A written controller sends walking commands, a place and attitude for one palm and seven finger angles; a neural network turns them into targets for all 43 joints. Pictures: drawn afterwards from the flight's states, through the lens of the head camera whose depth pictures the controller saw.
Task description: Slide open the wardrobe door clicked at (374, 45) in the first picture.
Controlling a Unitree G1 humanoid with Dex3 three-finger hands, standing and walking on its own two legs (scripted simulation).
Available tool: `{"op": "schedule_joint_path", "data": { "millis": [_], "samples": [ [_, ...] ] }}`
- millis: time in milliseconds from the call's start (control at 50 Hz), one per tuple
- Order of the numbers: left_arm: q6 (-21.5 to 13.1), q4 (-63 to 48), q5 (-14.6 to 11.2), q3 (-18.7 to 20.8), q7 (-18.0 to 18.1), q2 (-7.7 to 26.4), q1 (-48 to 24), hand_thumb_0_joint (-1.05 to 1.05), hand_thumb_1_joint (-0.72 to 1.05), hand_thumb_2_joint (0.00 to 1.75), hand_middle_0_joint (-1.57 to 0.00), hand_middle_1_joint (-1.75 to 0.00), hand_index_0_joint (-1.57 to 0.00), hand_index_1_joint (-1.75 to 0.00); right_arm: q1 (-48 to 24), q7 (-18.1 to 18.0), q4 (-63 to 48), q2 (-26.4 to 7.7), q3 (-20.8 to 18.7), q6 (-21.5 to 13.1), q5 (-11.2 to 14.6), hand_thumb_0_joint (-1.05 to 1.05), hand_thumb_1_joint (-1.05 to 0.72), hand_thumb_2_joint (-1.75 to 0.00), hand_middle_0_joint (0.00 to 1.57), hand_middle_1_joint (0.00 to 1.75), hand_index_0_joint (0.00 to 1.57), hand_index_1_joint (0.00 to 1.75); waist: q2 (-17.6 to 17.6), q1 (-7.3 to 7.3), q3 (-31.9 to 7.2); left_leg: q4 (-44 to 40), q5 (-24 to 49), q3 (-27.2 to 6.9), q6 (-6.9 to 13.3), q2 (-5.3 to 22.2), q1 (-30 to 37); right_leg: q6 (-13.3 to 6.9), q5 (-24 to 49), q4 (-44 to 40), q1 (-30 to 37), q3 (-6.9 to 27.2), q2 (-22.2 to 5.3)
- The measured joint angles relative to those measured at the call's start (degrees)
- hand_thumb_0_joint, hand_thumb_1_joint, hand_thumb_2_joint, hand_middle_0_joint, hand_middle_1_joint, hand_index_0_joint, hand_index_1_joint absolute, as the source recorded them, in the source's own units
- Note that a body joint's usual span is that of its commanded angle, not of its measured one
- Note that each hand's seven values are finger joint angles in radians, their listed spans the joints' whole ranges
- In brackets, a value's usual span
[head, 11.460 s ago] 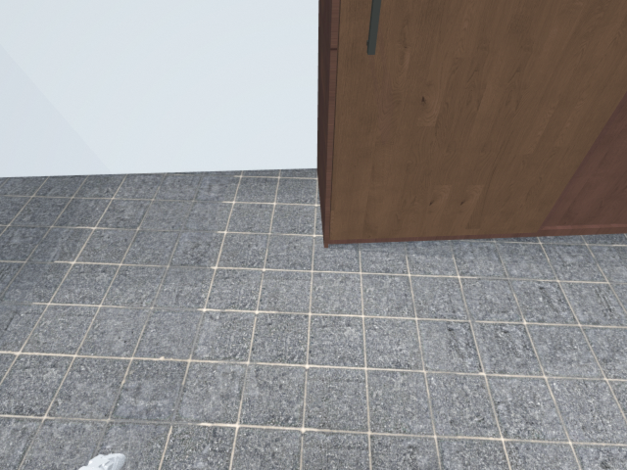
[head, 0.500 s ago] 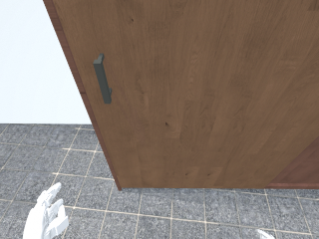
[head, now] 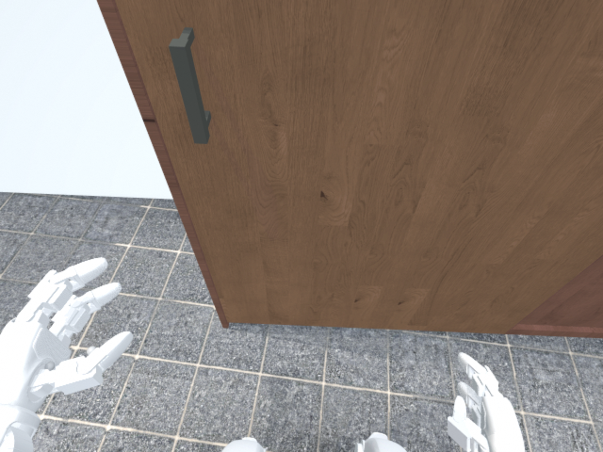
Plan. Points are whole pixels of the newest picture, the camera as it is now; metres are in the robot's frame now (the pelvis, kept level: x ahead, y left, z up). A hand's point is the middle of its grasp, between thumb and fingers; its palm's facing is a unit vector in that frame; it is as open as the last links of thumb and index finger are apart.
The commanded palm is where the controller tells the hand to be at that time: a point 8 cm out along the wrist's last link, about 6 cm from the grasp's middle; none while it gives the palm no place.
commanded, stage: raise the hand with hooked fingers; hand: left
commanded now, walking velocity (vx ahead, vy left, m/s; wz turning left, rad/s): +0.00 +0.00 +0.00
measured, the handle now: (194, 88) +0.52 +0.20 +0.19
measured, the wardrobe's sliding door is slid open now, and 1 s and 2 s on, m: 0.00 0.00 0.00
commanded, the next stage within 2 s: move the hooked fingers beside the handle in 1.46 s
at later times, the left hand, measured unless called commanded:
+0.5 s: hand (57, 275) +0.26 +0.28 +0.14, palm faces +0.11 -0.99 -0.06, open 12.8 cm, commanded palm +0.22 +0.32 +0.15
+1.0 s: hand (36, 181) +0.31 +0.28 +0.22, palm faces +0.13 -0.99 -0.06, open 14.0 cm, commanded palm +0.27 +0.32 +0.22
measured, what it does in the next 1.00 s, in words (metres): rises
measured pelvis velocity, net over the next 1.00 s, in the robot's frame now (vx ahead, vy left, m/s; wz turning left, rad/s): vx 0.03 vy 0.00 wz -0.01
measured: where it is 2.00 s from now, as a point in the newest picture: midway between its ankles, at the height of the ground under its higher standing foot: outside the picture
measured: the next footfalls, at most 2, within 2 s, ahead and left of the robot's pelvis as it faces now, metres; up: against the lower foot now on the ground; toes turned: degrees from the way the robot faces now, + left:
none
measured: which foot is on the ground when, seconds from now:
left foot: down 0.00-1.00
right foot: down 0.00-1.00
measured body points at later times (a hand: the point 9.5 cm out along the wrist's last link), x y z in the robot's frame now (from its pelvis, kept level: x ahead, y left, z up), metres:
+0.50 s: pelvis +0.02 +0.01 +0.03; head +0.02 +0.01 +0.48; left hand +0.24 +0.33 +0.15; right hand +0.19 -0.22 -0.03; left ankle -0.02 +0.13 -0.68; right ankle +0.05 -0.13 -0.68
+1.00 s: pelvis +0.03 +0.00 +0.05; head +0.01 -0.02 +0.50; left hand +0.29 +0.33 +0.23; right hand +0.20 -0.23 -0.02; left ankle -0.02 +0.13 -0.68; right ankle +0.05 -0.13 -0.68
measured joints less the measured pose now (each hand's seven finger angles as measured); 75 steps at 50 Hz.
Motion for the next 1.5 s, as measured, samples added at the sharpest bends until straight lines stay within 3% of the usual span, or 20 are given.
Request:
{"op": "schedule_joint_path", "data": {
  "millis": [140,360,720,1000,1120,1300,1500],
  "samples": [
    [3.29,-0.60,-0.45,0.61,1.88,1.13,-0.58,0.01,0.19,0.59,-0.25,-0.76,-0.26,-0.76,2.74,-0.13,-0.49,-0.64,0.80,-0.33,0.19,0.02,-0.90,-0.90,0.20,0.30,0.20,0.30,0.65,-0.69,-0.46,-4.73,1.82,1.06,0.57,-0.38,3.91,0.62,1.88,-4.51,3.61,0.82,-0.07],
    [7.19,-0.42,0.58,0.98,2.85,1.81,-4.75,0.00,-0.07,0.48,-0.27,-0.92,-0.28,-0.92,3.51,-1.15,0.69,-1.77,1.32,-1.12,0.50,0.02,-0.90,-0.90,0.20,0.30,0.20,0.30,0.71,-0.07,0.43,-10.42,3.56,1.57,1.11,-0.79,10.69,1.22,3.57,-10.09,10.39,1.05,-0.16],
    [17.33,1.69,2.07,3.15,2.76,4.01,-16.09,-0.01,-0.45,0.32,-0.30,-1.16,-0.30,-1.16,1.83,-2.23,1.28,-0.98,3.26,-0.19,0.91,0.02,-0.90,-0.90,0.20,0.30,0.20,0.30,1.80,1.41,1.72,-21.19,7.42,1.87,1.08,-1.10,21.95,1.36,6.60,-19.62,21.27,0.86,0.05],
    [24.15,5.93,3.24,5.05,2.41,6.67,-25.99,-0.01,-0.50,0.30,-0.30,-1.20,-0.31,-1.20,1.67,-2.77,1.95,-1.69,3.42,2.57,1.79,0.02,-0.90,-0.90,0.20,0.30,0.20,0.30,2.66,1.39,2.62,-27.60,10.57,1.90,0.51,-0.96,27.04,0.75,8.69,-24.41,25.68,0.64,0.45],
    [25.88,7.25,3.08,5.19,1.81,6.99,-26.33,-0.01,-0.50,0.30,-0.30,-1.20,-0.31,-1.20,1.75,-2.23,1.25,-2.13,3.02,3.76,2.13,0.02,-0.90,-0.90,0.20,0.30,0.20,0.30,2.83,0.94,2.41,-28.75,11.27,2.30,0.24,-0.75,27.49,0.47,9.13,-24.90,25.63,0.99,0.74],
    [24.39,5.46,3.81,5.03,3.62,4.82,-24.53,-0.01,-0.50,0.30,-0.30,-1.20,-0.31,-1.20,1.98,-2.63,1.32,-2.19,2.52,3.74,2.03,0.02,-0.90,-0.90,0.20,0.30,0.20,0.30,2.40,1.26,3.21,-29.21,11.66,2.45,-0.08,-0.38,28.40,0.09,9.43,-25.13,26.34,1.11,1.15],
    [24.93,7.42,3.80,4.61,3.10,5.79,-25.51,-0.01,-0.50,0.30,-0.30,-1.20,-0.31,-1.20,1.57,-3.04,1.57,-1.92,3.10,3.33,2.14,0.02,-0.90,-0.90,0.20,0.30,0.20,0.30,2.63,1.17,3.47,-29.34,12.13,2.28,-0.17,-0.38,28.43,-0.03,9.90,-25.42,26.51,0.96,1.16]
  ]
}}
